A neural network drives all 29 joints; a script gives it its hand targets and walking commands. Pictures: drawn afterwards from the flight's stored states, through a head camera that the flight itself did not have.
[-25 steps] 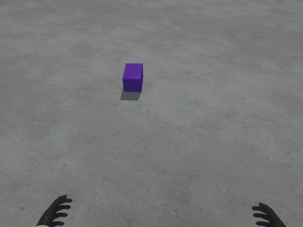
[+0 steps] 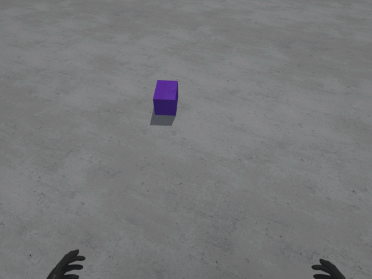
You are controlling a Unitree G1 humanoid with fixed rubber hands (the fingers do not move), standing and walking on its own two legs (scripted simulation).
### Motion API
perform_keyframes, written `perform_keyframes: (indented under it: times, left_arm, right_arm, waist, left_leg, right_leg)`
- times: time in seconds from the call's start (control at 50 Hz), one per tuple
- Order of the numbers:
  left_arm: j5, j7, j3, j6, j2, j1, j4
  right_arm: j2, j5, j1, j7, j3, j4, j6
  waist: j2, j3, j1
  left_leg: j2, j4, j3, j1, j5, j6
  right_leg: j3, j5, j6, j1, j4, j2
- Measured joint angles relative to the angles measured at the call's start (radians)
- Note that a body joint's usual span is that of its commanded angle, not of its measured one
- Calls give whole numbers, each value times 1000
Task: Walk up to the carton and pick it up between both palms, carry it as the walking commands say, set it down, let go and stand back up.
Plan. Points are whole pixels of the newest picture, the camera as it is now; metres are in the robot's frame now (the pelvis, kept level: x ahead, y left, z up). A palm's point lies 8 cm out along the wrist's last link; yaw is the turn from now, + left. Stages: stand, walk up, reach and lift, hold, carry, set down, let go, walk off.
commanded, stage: stand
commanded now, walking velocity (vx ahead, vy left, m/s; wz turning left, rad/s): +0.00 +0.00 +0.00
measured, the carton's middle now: (166, 97) +1.56 +0.22 -0.69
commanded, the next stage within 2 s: walk up in 0.58 s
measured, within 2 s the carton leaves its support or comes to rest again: neither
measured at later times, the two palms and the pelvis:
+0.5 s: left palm out of the picture +0.11 +0.30 -0.09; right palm out of the picture +0.10 -0.32 -0.09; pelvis -0.01 +0.00 +0.01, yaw +0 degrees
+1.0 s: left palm out of the picture +0.02 +0.30 -0.11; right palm out of the picture +0.14 -0.28 -0.09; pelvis +0.02 +0.00 +0.02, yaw +2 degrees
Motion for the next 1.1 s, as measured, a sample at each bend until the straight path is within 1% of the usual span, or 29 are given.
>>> perform_keyframes:
  times: [0.4,0.78,0.8,0.82,0.84,0.86,0.88,0.9,0.94,0.98,1.02,1.1]
  left_arm:
    - [0,-4,-3,11,-2,-30,122]
    - [-1,-2,0,16,-2,-45,175]
    - [-3,-8,5,21,-2,-44,170]
    - [-5,-19,17,34,0,-40,150]
    - [-4,-24,23,42,-2,-34,131]
    - [-1,-25,28,42,-8,-28,115]
    - [3,-22,31,34,-17,-17,103]
    - [7,-16,34,23,-24,2,98]
    - [13,-5,34,8,-41,61,104]
    - [13,1,33,1,-61,132,127]
    - [17,-1,33,-4,-78,196,148]
    - [24,-11,37,-11,-98,271,156]
  right_arm:
    - [-6,2,-14,-1,6,114,10]
    - [-8,1,-10,-5,8,164,16]
    - [-7,-3,-8,-7,4,160,21]
    - [-3,-11,-3,-9,-8,149,32]
    - [0,-12,8,-2,-17,140,43]
    - [2,-13,23,8,-23,129,54]
    - [5,-14,37,17,-27,121,62]
    - [12,-17,45,23,-30,113,68]
    - [30,-25,40,31,-32,98,66]
    - [46,-26,27,43,-36,80,50]
    - [61,-22,20,57,-36,64,40]
    - [91,-7,11,77,-23,47,38]
  waist:
    - [5,7,0]
    - [5,9,-3]
    - [3,7,0]
    - [-4,2,6]
    - [-8,-4,6]
    - [-7,-10,6]
    - [-7,-18,10]
    - [-13,-23,19]
    - [-20,-22,41]
    - [-20,-19,52]
    - [-21,-18,58]
    - [-22,-14,73]
  left_leg:
    - [4,-162,-2,88,92,-7]
    - [10,-208,-4,106,119,-12]
    - [11,-203,0,100,112,-11]
    - [12,-181,9,83,88,-9]
    - [10,-153,8,62,56,-5]
    - [8,-116,0,38,10,-3]
    - [5,-57,-6,5,-50,-2]
    - [1,36,1,-41,-93,0]
    - [6,214,13,-127,-95,-4]
    - [18,300,12,-184,-56,-12]
    - [33,291,16,-205,-24,-21]
    - [62,110,43,-170,19,-35]
  right_leg:
    - [-6,87,-4,86,-155,3]
    - [-9,116,-7,107,-207,9]
    - [-8,99,-8,95,-190,8]
    - [-11,40,-8,62,-138,0]
    - [-20,-7,-6,39,-100,-7]
    - [-34,-22,-7,29,-86,-13]
    - [-47,0,-11,24,-91,-19]
    - [-52,38,-10,22,-104,-28]
    - [-49,73,0,38,-140,-42]
    - [-47,75,14,75,-188,-56]
    - [-53,76,27,116,-226,-76]
    - [-79,45,67,178,-249,-111]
